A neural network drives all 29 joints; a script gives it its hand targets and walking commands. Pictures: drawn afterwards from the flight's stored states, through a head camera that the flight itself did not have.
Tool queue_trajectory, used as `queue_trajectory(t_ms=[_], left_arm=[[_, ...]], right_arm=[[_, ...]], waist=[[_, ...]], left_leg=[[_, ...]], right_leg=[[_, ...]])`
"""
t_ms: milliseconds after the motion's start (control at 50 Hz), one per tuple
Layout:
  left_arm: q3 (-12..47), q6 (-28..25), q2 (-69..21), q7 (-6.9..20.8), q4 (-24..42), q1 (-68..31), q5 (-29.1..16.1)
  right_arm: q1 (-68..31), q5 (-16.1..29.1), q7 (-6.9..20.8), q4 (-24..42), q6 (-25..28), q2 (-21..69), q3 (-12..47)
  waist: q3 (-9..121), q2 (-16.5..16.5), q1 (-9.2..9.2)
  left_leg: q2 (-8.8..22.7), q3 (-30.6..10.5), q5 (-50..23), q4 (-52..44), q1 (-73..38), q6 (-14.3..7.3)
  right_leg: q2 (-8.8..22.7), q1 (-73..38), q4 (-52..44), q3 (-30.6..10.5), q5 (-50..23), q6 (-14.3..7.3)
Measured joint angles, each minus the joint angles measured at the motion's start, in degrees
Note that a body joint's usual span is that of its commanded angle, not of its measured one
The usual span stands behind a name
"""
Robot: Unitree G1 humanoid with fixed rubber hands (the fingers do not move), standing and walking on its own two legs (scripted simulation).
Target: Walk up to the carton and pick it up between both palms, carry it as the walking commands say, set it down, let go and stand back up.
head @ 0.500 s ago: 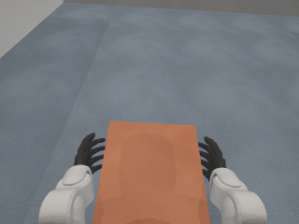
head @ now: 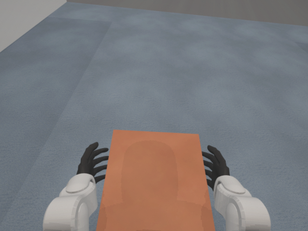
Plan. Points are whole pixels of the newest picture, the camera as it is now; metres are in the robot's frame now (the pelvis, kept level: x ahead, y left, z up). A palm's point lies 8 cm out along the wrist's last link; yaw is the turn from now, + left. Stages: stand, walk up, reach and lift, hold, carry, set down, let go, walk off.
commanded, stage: carry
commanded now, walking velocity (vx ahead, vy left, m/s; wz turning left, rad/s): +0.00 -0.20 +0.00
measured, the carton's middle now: (151, 194) +0.23 +0.01 +0.00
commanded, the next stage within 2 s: none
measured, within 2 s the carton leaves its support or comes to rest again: neither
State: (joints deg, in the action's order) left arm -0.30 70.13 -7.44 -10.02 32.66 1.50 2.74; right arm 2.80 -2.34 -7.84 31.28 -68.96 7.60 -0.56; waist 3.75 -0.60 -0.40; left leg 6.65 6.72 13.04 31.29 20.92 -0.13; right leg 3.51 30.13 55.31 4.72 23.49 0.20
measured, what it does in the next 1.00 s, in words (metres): steps to the right: right foot, then left foot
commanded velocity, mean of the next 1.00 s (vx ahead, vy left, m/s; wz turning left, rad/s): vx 0.00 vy -0.20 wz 0.00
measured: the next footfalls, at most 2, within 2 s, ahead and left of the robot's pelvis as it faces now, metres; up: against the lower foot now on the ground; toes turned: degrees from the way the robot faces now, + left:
right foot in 0.16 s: +0.02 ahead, -0.22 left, +0.00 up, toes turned -10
left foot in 0.46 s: -0.01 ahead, -0.04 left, +0.00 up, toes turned +10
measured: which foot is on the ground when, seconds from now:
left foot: down 0.00-0.18, up 0.20-0.44, down 0.46-0.78, up 0.80-1.00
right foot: up 0.00-0.14, down 0.16-0.46, up 0.48-0.76, down 0.78-1.00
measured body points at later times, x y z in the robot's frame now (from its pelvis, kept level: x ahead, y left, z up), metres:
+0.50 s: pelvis -0.06 -0.14 -0.01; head -0.06 -0.12 +0.44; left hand +0.18 +0.01 +0.07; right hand +0.19 -0.28 +0.08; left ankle -0.05 -0.05 -0.74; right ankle -0.02 -0.22 -0.73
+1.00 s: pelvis -0.12 -0.30 -0.01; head -0.11 -0.30 +0.44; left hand +0.13 -0.15 +0.08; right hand +0.12 -0.45 +0.07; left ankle -0.14 -0.20 -0.70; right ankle -0.08 -0.39 -0.74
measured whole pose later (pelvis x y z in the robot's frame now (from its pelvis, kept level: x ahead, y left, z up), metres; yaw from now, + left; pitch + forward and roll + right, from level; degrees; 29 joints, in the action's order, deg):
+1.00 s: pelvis -0.12 -0.30 -0.01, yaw +1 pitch +3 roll -1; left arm 0.4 68.6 -7.5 -9.0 33.4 1.8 2.5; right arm 2.2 -2.4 -9.0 34.8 -70.9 7.5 -0.8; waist 2.7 1.6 1.6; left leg 3.8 6.8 27.6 52.8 27.1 2.0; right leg 2.1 21.5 31.5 10.5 13.0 -3.0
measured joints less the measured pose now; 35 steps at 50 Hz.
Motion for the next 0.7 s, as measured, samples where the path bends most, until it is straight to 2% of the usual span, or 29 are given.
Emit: queue_trajectory(t_ms=[80,140,160,180,200,240,280,320,400,460,480,520,560,600,700], left_arm=[[0.3,-0.4,0.1,-0.1,1.9,-0.7,-0.4],[0.1,-0.5,0.1,0.0,2.8,-1.2,-0.8],[0.0,-0.3,0.1,0.1,3.0,-1.4,-0.9],[0.2,-0.5,0.1,0.2,2.7,-1.5,-0.9],[0.5,-0.9,0.0,0.3,1.8,-1.5,-0.6],[1.2,-1.0,0.0,0.7,0.1,-0.7,-0.5],[1.3,-0.7,0.0,1.0,-0.4,0.3,-0.5],[0.9,-0.6,-0.1,1.0,-0.1,0.8,-0.5],[0.6,-1.2,-0.1,1.0,1.1,0.5,-0.4],[0.4,-1.4,0.0,0.9,1.8,-0.1,-0.1],[0.0,-1.4,0.0,0.9,1.4,-0.3,0.0],[-0.2,-1.0,0.0,0.7,0.5,-0.1,0.1],[0.0,-0.3,0.0,0.4,0.3,0.2,0.2],[0.4,0.0,0.0,0.3,0.6,0.2,0.1],[0.6,-0.4,0.1,0.2,2.4,-0.9,-0.4]], right_arm=[[0.0,-0.1,0.0,2.7,0.4,0.0,0.0],[-0.4,-0.4,-0.2,4.1,0.0,0.0,0.3],[-0.4,-0.6,-0.2,4.5,-0.2,-0.1,0.4],[-0.7,-0.6,-0.3,4.7,-0.5,-0.1,0.2],[-0.7,-0.7,-0.3,4.5,-0.9,-0.2,-0.1],[-0.2,-0.8,-0.7,4.0,-1.9,-0.1,-0.5],[0.2,-0.7,-0.8,3.6,-2.8,0.0,-0.6],[0.3,-0.4,-1.0,3.3,-2.9,0.0,-0.2],[-0.6,0.1,-1.2,3.4,-1.9,-0.1,0.0],[-1.5,0.3,-1.0,3.1,-1.2,-0.2,0.0],[-1.7,0.1,-0.9,2.1,-0.6,-0.1,0.2],[-1.5,0.0,-0.6,0.2,-0.2,-0.2,0.2],[-0.7,-0.3,-0.2,-0.3,-0.2,-0.1,0.3],[0.0,-0.4,-0.1,0.5,-0.1,0.0,0.2],[-0.2,-0.5,-0.2,3.3,0.2,0.0,0.1]], waist=[[-0.3,1.7,0.08],[0.1,2.7,0.25],[0.2,2.5,0.25],[0.0,3.1,0.18],[-0.1,3.7,0.36],[-0.3,3.5,1.14],[-0.5,3.1,1.70],[-0.8,2.9,2.09],[-0.5,2.0,1.98],[0.4,0.6,1.62],[0.5,-0.7,1.59],[0.3,-1.3,0.71],[-0.1,-1.0,0.10],[-0.3,-0.3,-0.14],[-0.4,1.7,0.03]], left_leg=[[2.8,-1.4,-2.8,-2.2,1.0,2.2],[4.8,-2.3,-3.7,-1.5,2.6,4.3],[5.2,-2.5,-3.5,-0.4,3.4,5.0],[6.0,-2.9,-2.8,1.5,4.3,4.9],[6.0,-3.5,2.2,4.9,5.7,4.7],[3.4,-4.5,12.5,17.1,9.1,3.7],[0.8,-4.1,14.6,27.9,11.2,3.0],[-0.8,-2.5,14.1,31.1,10.9,3.0],[-3.0,0.7,14.4,20.6,6.0,1.9],[-3.7,2.0,6.0,4.3,-0.4,-0.3],[-4.0,1.9,4.4,3.6,-0.3,-1.3],[-3.3,1.7,3.3,2.9,-0.4,-2.0],[-2.1,1.2,1.8,0.4,-1.4,-1.4],[-1.0,0.5,-0.1,-1.9,-1.8,-0.4],[2.7,-1.2,-3.0,-3.5,-0.3,2.5]], right_leg=[[1.0,-3.5,-7.9,0.1,0.8,0.7],[0.5,-8.8,-19.4,2.1,0.5,0.3],[0.4,-11.3,-24.4,2.9,-0.7,0.0],[0.0,-12.0,-27.1,3.6,-7.4,0.0],[-0.3,-11.3,-26.3,3.9,-11.3,0.2],[0.2,-10.2,-23.8,4.0,-10.7,0.0],[0.4,-10.1,-23.5,4.0,-9.6,-0.8],[-0.1,-10.1,-24.0,4.2,-9.8,-1.6],[-1.6,-8.8,-23.8,5.8,-10.3,-3.4],[-2.7,-6.9,-21.4,7.4,-9.5,-4.3],[-2.3,-6.1,-19.6,7.2,-7.8,-3.5],[-2.6,-3.5,-12.3,5.1,-1.0,-1.3],[-2.2,-1.5,-5.3,2.6,-0.3,-0.7],[-1.0,-0.9,-2.9,0.8,-1.4,-0.3],[1.0,-4.4,-10.3,-0.2,-0.2,1.0]])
